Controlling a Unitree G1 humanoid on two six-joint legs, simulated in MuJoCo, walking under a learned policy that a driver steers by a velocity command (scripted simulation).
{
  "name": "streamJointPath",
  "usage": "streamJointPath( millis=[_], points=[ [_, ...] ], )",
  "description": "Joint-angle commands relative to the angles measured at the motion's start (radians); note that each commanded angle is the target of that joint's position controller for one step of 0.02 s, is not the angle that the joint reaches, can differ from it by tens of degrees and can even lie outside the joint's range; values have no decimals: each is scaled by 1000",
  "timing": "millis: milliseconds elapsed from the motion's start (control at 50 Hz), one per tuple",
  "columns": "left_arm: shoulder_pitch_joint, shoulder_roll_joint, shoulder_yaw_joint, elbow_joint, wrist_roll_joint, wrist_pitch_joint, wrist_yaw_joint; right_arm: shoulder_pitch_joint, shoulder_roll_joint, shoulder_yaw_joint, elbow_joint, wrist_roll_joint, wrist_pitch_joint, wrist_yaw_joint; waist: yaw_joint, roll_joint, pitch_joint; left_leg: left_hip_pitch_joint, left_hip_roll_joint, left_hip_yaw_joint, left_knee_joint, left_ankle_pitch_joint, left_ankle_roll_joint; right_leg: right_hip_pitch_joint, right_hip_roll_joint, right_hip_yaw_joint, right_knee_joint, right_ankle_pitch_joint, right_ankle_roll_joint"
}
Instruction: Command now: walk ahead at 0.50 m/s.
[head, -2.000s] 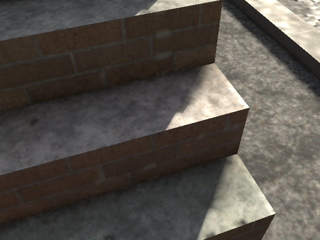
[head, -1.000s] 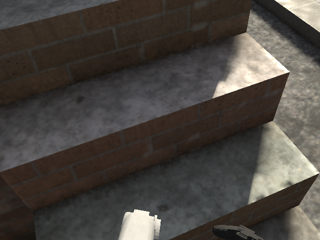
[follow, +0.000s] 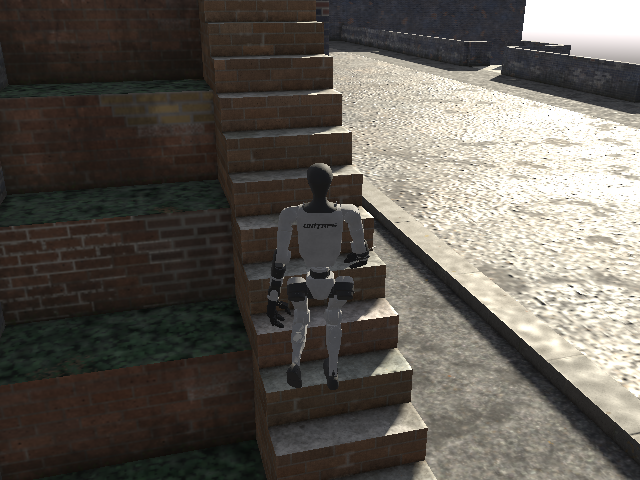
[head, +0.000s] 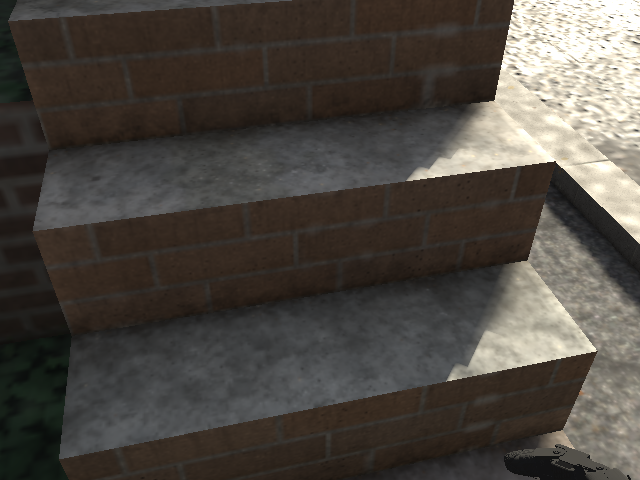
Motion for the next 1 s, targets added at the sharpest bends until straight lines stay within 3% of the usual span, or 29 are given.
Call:
streamJointPath(
  millis=[20, 140, 200, 280, 320, 340, 360, 380, 400, 420, 440, 500, 580, 620, 640, 660, 680, 700, 720, 740, 760, 780, 800, 820, 860, 920, 960, 980, 1000],
  points=[
    [-281, -132, -48, -143, 7, -57, -4, 69, 50, 33, -63, -10, -4, 23, -150, 77, 43, -105, -13, 6, 156, 11, -40, -70, -182, 444, -470, 48, -100],
    [-71, -32, -31, -228, 32, -55, 63, -43, 49, 43, -127, 24, 31, -62, -16, -11, 65, -238, -26, 32, -7, -169, -136, 68, -287, 508, -661, 107, -137],
    [-110, 23, -6, -302, 31, -42, 95, 56, 1, 17, -73, 56, 45, -96, -37, -61, 21, -181, -41, 119, -292, -184, -188, 191, -293, 461, -747, 133, -101],
    [-253, 29, 26, -365, -10, -8, 101, 194, -19, 14, -11, 16, 107, -172, -69, -245, 86, 410, -63, 264, -1213, -172, -129, -26, -121, 183, -764, 197, 53],
    [-199, 99, 53, -364, -38, -1, 105, 277, 48, 8, 46, 62, 110, -180, -54, -89, 44, 569, 39, 128, -1404, -57, -48, -3, -182, 252, -434, 74, -2],
    [-243, 45, 47, -398, -42, 1, 88, 375, 105, 19, 93, 57, 100, -161, -74, -8, 26, 592, 79, 94, -1378, -50, -13, -67, -113, 158, -71, 62, -2],
    [-210, -18, 41, -430, -66, -12, 60, 307, -14, -2, 42, 14, 74, -162, -23, 177, 2, 639, 256, -226, -1331, -218, 112, -272, 27, 14, 379, 263, 101],
    [-90, -31, 25, -460, -85, -14, 60, 117, -109, -17, -80, -14, 46, -186, 107, 260, 5, 337, 483, -594, -1424, -648, 209, -328, -148, 225, 659, 363, 113],
    [-76, 36, 26, -468, -58, -7, 59, 48, -4, 13, -142, -1, 16, -183, 106, 115, 43, 197, 461, -567, -1418, -663, 171, -293, -189, 222, 729, 367, 132],
    [-114, 71, 26, -474, -6, -6, 30, 108, 24, 17, -131, 4, -3, -166, 87, -65, 75, 167, 330, -407, -1292, -555, 87, -294, -187, 172, 700, 474, 111],
    [-174, 44, 15, -489, 2, -10, 22, 169, 0, 15, -113, 12, -8, -159, 70, -112, 65, 158, 259, -289, -1261, -449, 63, -252, -176, 121, 673, 502, 114],
    [-149, 69, 29, -458, -37, -6, -2, 207, -6, 22, -95, 3, -41, -144, 82, -82, 40, 27, 195, -190, -1184, -443, 76, -64, -145, 34, 652, 730, 65],
    [-135, 91, 32, -436, -50, 2, 6, 123, -19, 19, -152, -3, -29, -131, 106, -1, 50, -116, 158, -63, -1029, -435, 26, 188, -162, -86, 138, 630, 22],
    [-6, 95, 28, -362, -1, 16, 9, 46, -9, 14, -192, 28, -9, -137, 129, 81, 98, -234, 63, 114, -883, -437, -71, 436, -151, -229, -489, 637, -35],
    [22, 43, 15, -293, 21, 33, 5, 52, 21, 20, -200, 52, 14, -134, 101, 15, 144, -262, -5, 247, -659, -484, -102, 511, -130, -345, -772, 808, -52],
    [-38, -36, -1, -257, -7, 30, -8, 113, 62, 28, -216, 67, 22, -123, 22, -135, 187, -373, -15, 221, -273, -544, -73, 540, -206, -248, -859, 950, -92],
    [-96, -69, -22, -254, 4, 18, -13, 164, 140, 48, -239, 82, 23, -108, -44, -241, 186, -455, -71, 177, 229, -514, -84, 521, -294, -133, -950, 1077, -108],
    [-255, -78, -36, -285, 36, 17, -23, 251, 177, 49, -247, 105, 31, -90, -156, -152, 216, -481, -128, 61, 517, -450, -68, 418, -321, -86, -951, 1027, -92],
    [-274, -16, -26, -303, 39, 16, -18, 229, 225, 54, -293, 108, 26, -69, -179, -26, 166, -567, -147, -51, 687, -434, -58, 491, -357, -9, -840, 1008, -52],
    [-190, 114, 8, -301, 26, 8, 6, 223, 270, 58, -299, 106, -8, -40, -181, -20, 69, -804, -140, -136, 838, -424, -84, 773, -455, 92, -470, 1543, 0],
    [-76, 249, 67, -316, 3, -13, 26, 335, 119, 60, -288, 96, -21, -21, -191, -26, -25, -1028, -14, -123, 796, -409, -109, 1058, -592, 165, -436, 1376, -76],
    [-103, 494, 147, -350, -59, -54, 61, 378, 72, 72, -306, 110, -8, -70, -187, -232, -146, -1020, 190, -166, 736, -360, -189, 1040, -878, 567, -736, 735, -300],
    [-123, 331, 107, -378, -37, -67, 82, 227, 29, 51, -249, 98, 17, -107, -71, 38, -100, -1035, 202, -184, 653, -272, -254, 993, -811, 666, -802, 260, -299],
    [-151, 233, 79, -376, -6, -67, 91, 53, 7, 33, -233, 72, 46, -132, -7, 183, 26, -989, 165, -129, 609, -191, -285, 836, -720, 643, -842, 174, -246],
    [-87, 209, 65, -322, -16, -73, 90, -112, 61, 61, -282, 38, 79, -154, 57, 55, 217, -1011, 170, -87, 600, -250, -288, 674, -654, 546, -922, 153, -240],
    [29, 98, 41, -246, 25, -44, 80, -202, 146, 94, -340, 70, 50, -127, 78, -83, 332, -1015, 143, -81, 541, -179, -240, 581, -548, 361, -951, 312, -195],
    [10, 93, 40, -226, 0, -34, 74, -171, 145, 104, -370, 71, 39, -112, 33, -119, 354, -951, 145, -73, 416, -190, -210, 545, -515, 233, -1007, 412, -186],
    [-34, 163, 68, -224, -56, -20, 86, -233, 187, 148, -424, 45, 42, -100, 13, -134, 317, -740, 209, 64, 72, -398, -164, 479, -540, 182, -1178, 499, -191],
    [-85, 140, 54, -212, -58, 9, 95, -190, 190, 158, -407, 41, 44, -86, -38, -75, 250, -362, 177, 173, -101, -461, -116, 304, -496, 44, -1201, 747, -182]
  ],
)
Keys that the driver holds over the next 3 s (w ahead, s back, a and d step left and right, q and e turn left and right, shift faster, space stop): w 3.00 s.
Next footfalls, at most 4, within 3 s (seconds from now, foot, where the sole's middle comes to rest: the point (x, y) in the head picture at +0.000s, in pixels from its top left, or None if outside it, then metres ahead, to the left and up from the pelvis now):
0.34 left None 0.08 0.10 -0.68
0.72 right None -0.10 -0.08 -0.91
1.12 left None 0.11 0.22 -0.69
1.90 right None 0.24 -0.20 -0.69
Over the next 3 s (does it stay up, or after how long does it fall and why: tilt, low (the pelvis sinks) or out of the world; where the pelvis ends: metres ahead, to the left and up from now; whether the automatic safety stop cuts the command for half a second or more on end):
stays up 0.25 0.01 0.23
